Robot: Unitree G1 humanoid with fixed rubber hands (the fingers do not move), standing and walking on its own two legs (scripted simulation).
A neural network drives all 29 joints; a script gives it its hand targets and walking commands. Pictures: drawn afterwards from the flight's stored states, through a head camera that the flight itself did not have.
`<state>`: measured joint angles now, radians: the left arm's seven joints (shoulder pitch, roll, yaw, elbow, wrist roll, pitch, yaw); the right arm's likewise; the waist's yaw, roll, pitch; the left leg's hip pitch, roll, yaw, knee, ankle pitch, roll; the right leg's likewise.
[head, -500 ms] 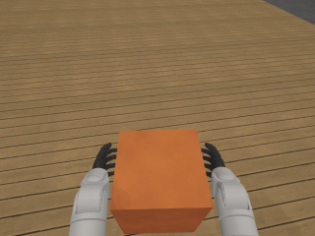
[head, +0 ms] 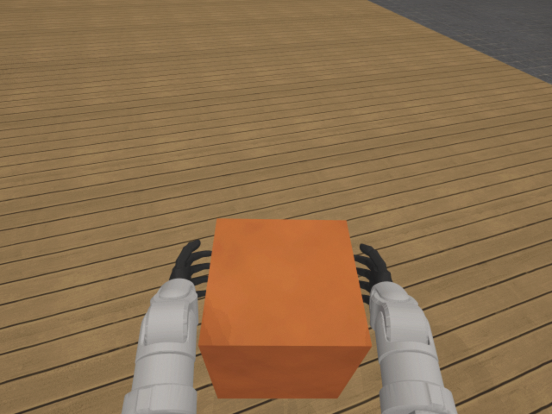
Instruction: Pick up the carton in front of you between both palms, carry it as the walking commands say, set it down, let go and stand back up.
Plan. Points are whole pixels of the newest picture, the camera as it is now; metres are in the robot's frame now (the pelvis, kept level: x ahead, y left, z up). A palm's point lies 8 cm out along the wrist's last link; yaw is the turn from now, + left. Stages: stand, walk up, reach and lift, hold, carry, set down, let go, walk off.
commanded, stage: set down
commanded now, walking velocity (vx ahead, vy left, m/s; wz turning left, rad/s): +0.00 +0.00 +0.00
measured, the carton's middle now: (279, 312) +0.30 +0.00 -0.04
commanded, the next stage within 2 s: none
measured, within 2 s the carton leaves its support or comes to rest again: neither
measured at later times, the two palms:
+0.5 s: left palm (201, 324) +0.34 +0.15 -0.16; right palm (348, 314) +0.36 -0.15 -0.15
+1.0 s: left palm (207, 332) +0.39 +0.15 -0.29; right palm (329, 322) +0.42 -0.14 -0.30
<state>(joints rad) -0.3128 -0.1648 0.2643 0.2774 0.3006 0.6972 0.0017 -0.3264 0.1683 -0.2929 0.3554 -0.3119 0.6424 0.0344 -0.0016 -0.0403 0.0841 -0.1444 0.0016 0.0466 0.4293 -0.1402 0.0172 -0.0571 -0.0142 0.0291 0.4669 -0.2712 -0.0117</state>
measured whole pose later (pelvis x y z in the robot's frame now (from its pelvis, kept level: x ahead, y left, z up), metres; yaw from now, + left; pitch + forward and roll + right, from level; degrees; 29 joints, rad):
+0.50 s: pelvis -0.03 +0.00 -0.08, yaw +2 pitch +24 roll -1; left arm -0.55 -0.19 0.37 0.50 0.26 0.16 0.09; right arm -0.61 0.06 -0.41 0.63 -0.24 0.13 0.04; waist -0.01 -0.03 0.04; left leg -1.14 -0.01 0.00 0.97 -0.25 0.02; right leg -1.04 0.03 0.04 1.05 -0.42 0.02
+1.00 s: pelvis -0.04 -0.03 -0.21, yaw +1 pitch +44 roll -2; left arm -0.79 -0.08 0.48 0.59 0.23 0.23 0.03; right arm -0.84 0.04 -0.39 0.69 -0.19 0.22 -0.06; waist 0.04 -0.02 -0.22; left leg -1.86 0.00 -0.07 1.48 -0.38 -0.04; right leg -1.75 0.07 -0.01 1.56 -0.58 -0.02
